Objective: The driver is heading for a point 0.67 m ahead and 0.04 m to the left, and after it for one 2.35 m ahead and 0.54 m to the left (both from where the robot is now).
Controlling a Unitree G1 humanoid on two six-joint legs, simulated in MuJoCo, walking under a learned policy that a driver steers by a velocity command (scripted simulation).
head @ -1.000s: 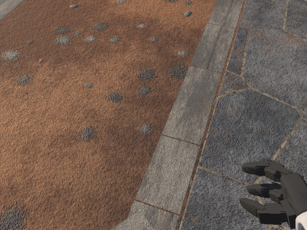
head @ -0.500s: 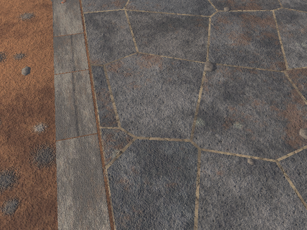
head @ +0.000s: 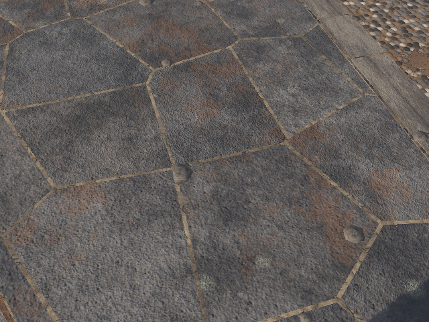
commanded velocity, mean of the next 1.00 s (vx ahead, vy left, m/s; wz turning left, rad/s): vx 1.00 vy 0.00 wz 0.11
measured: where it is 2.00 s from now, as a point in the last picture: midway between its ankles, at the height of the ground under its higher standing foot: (173, 60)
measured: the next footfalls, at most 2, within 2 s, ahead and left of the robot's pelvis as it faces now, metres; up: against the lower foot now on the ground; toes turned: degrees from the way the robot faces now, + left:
right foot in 0.32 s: +0.45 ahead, -0.10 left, +0.00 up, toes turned -17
left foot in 0.76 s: +0.90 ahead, -0.08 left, +0.00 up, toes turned +1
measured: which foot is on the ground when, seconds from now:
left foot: down 0.00-0.30, up 0.32-0.74, down 0.76-1.00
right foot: up 0.00-0.30, down 0.32-0.76, up 0.78-1.00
